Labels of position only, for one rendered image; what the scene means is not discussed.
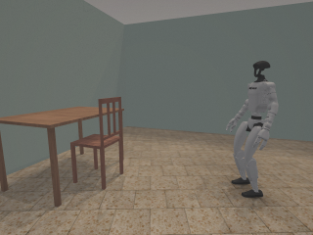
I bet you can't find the robot left upper arm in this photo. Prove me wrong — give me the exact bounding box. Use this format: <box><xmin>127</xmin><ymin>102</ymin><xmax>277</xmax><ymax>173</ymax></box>
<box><xmin>262</xmin><ymin>81</ymin><xmax>279</xmax><ymax>110</ymax></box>

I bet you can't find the right robot hand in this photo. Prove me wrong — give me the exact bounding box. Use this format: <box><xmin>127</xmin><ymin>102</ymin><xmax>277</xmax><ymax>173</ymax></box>
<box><xmin>226</xmin><ymin>118</ymin><xmax>238</xmax><ymax>132</ymax></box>

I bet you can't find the robot right thigh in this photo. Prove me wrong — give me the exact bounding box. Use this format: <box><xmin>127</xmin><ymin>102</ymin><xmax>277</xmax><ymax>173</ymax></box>
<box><xmin>233</xmin><ymin>121</ymin><xmax>251</xmax><ymax>159</ymax></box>

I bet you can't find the chair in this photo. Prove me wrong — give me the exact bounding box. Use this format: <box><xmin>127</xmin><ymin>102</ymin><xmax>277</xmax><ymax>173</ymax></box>
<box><xmin>70</xmin><ymin>97</ymin><xmax>123</xmax><ymax>190</ymax></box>

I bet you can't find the robot right upper arm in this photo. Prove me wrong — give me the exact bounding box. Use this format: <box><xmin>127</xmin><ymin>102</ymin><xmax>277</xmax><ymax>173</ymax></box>
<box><xmin>245</xmin><ymin>83</ymin><xmax>251</xmax><ymax>106</ymax></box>

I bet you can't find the right robot forearm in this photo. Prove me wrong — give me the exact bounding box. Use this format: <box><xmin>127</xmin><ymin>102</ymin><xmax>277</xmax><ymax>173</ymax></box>
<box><xmin>235</xmin><ymin>102</ymin><xmax>248</xmax><ymax>120</ymax></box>

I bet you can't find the left robot forearm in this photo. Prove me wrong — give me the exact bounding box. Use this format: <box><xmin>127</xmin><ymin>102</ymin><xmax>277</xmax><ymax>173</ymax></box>
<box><xmin>262</xmin><ymin>102</ymin><xmax>279</xmax><ymax>131</ymax></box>

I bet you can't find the left robot foot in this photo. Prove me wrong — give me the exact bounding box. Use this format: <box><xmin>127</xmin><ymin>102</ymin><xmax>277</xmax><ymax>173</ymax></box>
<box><xmin>242</xmin><ymin>189</ymin><xmax>263</xmax><ymax>198</ymax></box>

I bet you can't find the table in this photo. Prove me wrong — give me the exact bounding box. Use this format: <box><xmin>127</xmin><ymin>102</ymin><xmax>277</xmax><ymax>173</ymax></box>
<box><xmin>0</xmin><ymin>106</ymin><xmax>124</xmax><ymax>208</ymax></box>

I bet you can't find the left robot hand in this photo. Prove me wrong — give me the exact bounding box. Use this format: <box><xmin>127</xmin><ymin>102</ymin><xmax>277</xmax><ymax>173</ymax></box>
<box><xmin>253</xmin><ymin>128</ymin><xmax>270</xmax><ymax>151</ymax></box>

